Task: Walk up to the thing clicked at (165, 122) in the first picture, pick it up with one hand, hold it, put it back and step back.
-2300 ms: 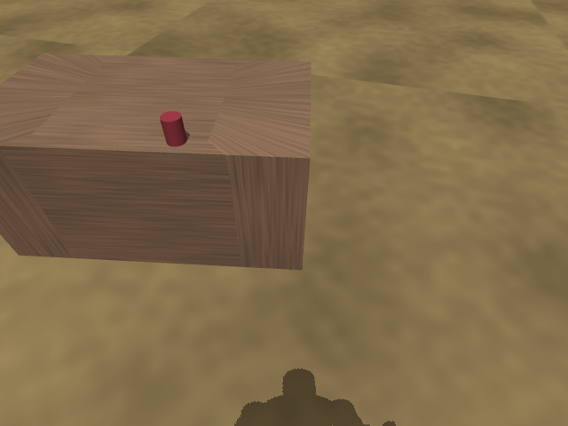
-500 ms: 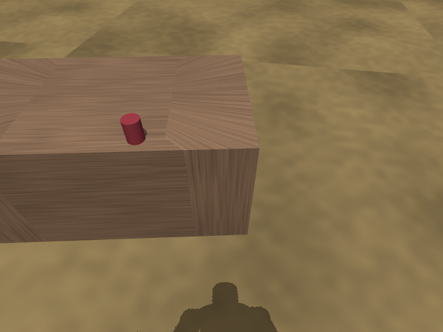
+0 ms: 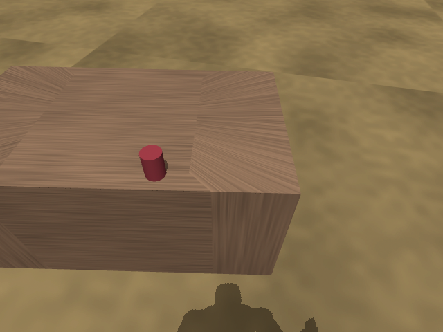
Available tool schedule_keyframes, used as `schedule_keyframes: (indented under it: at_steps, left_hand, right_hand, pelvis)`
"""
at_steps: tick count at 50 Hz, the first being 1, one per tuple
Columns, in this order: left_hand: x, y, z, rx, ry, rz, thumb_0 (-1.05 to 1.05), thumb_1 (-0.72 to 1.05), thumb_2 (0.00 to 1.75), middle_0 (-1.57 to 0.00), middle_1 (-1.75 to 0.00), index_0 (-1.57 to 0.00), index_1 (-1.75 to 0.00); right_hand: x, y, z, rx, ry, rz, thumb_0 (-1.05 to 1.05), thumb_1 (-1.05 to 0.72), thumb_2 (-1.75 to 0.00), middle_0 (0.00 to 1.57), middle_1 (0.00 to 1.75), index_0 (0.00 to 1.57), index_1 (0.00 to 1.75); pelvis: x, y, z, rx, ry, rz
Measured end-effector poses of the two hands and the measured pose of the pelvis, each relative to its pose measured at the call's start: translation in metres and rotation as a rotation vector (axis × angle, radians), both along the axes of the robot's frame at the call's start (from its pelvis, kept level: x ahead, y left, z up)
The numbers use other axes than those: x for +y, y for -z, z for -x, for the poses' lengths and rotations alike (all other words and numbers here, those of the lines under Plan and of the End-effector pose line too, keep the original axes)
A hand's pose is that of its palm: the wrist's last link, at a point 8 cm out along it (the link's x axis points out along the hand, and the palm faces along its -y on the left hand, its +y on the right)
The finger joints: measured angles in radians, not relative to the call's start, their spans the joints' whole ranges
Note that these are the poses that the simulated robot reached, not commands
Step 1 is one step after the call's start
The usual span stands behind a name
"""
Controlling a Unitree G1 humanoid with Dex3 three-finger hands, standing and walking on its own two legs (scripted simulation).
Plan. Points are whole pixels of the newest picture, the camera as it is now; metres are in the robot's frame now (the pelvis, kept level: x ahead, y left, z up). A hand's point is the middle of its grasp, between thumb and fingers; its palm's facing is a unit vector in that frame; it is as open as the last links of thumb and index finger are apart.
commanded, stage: walk up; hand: left
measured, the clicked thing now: (153, 163) +0.63 +0.23 -0.11
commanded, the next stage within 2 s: none
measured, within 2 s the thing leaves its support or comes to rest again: neither
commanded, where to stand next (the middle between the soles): +0.25 +0.03 m, yaw -2 degrees
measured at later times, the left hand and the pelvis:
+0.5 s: hand (89, 289) +0.27 +0.30 -0.13, palm faces -0.11 -0.91 -0.40, open 7.4 cm; pelvis +0.16 +0.04 +0.00, yaw -3 degrees
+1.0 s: hand (90, 283) +0.29 +0.31 -0.15, palm faces -0.02 -0.95 -0.32, open 7.4 cm; pelvis +0.19 +0.05 +0.01, yaw -2 degrees
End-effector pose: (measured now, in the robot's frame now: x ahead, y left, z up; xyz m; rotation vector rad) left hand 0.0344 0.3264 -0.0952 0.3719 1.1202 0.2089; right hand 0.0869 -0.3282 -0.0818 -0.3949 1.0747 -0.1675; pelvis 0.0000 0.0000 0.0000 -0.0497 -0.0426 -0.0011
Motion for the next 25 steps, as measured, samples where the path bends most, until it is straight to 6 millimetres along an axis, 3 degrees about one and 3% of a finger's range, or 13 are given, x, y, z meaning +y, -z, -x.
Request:
schedule_keyframes:
  at_steps: [5, 11, 18, 25]
  left_hand:
    - [0.034, 0.024, -0.041, 0.068, 0.008, 0.000, 0.01, 0.90, 0.90, -0.20, -0.30, -0.21, -0.30]
    - [0.042, 0.012, -0.103, 0.049, 0.038, 0.039, 0.01, 0.90, 0.90, -0.20, -0.30, -0.20, -0.30]
    - [0.041, -0.003, -0.162, 0.057, 0.078, 0.035, 0.01, 0.90, 0.90, -0.20, -0.30, -0.20, -0.30]
    - [0.019, -0.002, -0.234, -0.012, 0.106, -0.005, 0.01, 0.90, 0.90, -0.20, -0.30, -0.20, -0.30]
  right_hand:
    - [0.028, -0.005, -0.024, -0.041, 0.043, 0.037, 0.00, -0.90, -0.90, 0.20, 0.30, 0.20, 0.30]
    - [0.057, -0.016, -0.020, 0.050, 0.105, 0.021, 0.00, -0.90, -0.90, 0.20, 0.30, 0.21, 0.30]
    - [0.068, -0.007, -0.033, 0.120, 0.141, -0.010, 0.00, -0.90, -0.90, 0.21, 0.30, 0.21, 0.30]
    - [0.061, 0.029, -0.070, 0.148, 0.164, -0.050, 0.00, -0.90, -0.90, 0.20, 0.30, 0.21, 0.30]
  pelvis:
    - [0.029, 0.008, -0.038, -0.009, 0.019, -0.021]
    - [0.044, -0.011, -0.077, -0.005, 0.022, -0.027]
    - [0.052, -0.016, -0.123, -0.004, 0.038, -0.048]
    - [0.040, 0.001, -0.162, -0.006, 0.048, -0.063]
